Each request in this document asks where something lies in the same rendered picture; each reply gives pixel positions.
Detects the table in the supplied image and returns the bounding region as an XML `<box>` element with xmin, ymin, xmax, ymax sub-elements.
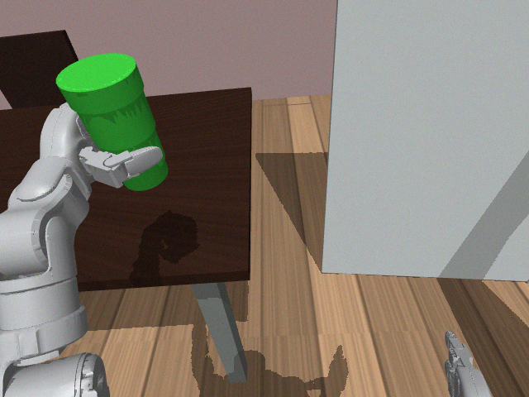
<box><xmin>0</xmin><ymin>87</ymin><xmax>252</xmax><ymax>383</ymax></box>

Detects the left robot arm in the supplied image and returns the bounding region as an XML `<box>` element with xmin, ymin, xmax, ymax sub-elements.
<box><xmin>0</xmin><ymin>156</ymin><xmax>110</xmax><ymax>397</ymax></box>

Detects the cup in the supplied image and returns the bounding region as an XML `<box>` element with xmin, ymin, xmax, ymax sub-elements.
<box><xmin>56</xmin><ymin>53</ymin><xmax>169</xmax><ymax>191</ymax></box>

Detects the left robot hand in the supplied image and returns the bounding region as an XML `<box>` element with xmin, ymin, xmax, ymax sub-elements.
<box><xmin>40</xmin><ymin>103</ymin><xmax>163</xmax><ymax>189</ymax></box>

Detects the right robot hand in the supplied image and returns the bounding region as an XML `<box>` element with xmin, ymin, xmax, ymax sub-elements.
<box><xmin>445</xmin><ymin>331</ymin><xmax>492</xmax><ymax>397</ymax></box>

